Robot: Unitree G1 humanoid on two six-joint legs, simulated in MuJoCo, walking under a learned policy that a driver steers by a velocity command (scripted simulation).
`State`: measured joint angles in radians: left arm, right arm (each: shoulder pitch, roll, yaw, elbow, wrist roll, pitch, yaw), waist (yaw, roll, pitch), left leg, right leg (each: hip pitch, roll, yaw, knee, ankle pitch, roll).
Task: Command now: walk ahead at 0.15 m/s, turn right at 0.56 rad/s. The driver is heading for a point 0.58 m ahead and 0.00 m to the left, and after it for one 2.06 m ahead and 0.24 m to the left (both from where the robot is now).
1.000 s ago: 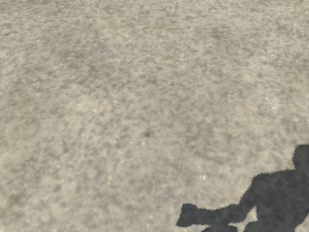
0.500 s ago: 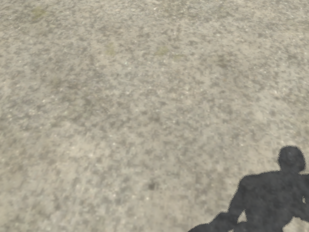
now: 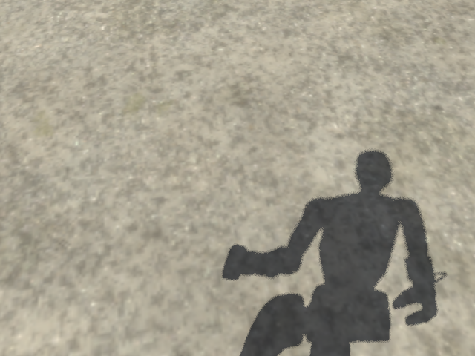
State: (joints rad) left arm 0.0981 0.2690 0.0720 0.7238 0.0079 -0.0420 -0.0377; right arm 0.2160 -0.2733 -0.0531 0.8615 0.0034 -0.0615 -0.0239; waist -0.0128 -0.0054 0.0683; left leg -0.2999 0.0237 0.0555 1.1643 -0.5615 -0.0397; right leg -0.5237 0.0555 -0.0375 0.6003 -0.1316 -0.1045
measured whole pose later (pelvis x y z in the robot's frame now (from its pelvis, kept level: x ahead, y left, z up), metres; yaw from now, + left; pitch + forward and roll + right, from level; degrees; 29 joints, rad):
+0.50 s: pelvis +0.09 +0.04 +0.02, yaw -8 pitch +1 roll +0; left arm 0.16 0.23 0.03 0.72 0.02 0.00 0.00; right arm 0.23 -0.23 -0.04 0.81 -0.02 -0.02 -0.02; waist 0.00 -0.03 -0.01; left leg -0.30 0.02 -0.02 0.55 -0.28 -0.03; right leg -0.35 0.08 0.08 0.54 -0.21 -0.03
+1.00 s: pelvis +0.14 +0.04 +0.01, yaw -8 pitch +0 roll +0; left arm 0.25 0.21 0.05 0.80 -0.02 -0.05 0.00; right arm 0.32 -0.23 -0.04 0.84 0.02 -0.06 -0.02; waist -0.01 0.02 -0.02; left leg -0.21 0.01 -0.01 0.61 -0.41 0.02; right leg -0.31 0.04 0.02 0.69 -0.40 -0.07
